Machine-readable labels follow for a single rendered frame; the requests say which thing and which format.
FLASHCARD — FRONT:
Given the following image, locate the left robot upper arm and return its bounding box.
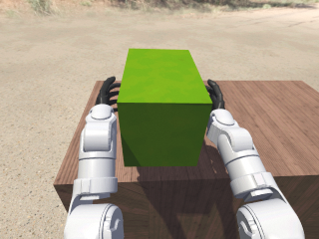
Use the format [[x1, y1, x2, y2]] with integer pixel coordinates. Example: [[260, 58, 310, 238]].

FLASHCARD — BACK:
[[64, 203, 125, 239]]

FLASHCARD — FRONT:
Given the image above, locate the carton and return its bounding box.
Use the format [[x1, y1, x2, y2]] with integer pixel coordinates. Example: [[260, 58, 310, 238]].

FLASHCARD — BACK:
[[117, 48, 213, 167]]

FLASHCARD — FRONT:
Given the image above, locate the robot left hand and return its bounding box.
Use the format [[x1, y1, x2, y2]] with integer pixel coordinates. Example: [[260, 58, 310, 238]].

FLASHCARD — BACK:
[[95, 76, 121, 113]]

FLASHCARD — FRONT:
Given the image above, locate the robot left forearm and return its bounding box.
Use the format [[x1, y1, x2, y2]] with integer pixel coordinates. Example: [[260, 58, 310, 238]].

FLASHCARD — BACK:
[[64, 104, 118, 239]]

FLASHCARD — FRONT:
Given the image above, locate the robot right forearm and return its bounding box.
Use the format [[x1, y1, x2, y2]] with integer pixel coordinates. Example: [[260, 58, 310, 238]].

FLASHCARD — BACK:
[[206, 109, 305, 238]]

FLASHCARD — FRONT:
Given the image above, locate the pedestal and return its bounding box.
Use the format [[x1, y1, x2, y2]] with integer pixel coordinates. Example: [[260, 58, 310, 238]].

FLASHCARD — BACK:
[[53, 80, 319, 239]]

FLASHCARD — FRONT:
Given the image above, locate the robot right hand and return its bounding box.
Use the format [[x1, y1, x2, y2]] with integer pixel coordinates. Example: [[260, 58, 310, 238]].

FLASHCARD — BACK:
[[205, 79, 225, 113]]

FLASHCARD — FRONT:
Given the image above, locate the right robot upper arm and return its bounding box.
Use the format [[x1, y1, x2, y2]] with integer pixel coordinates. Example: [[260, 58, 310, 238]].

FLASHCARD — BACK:
[[236, 198, 305, 239]]

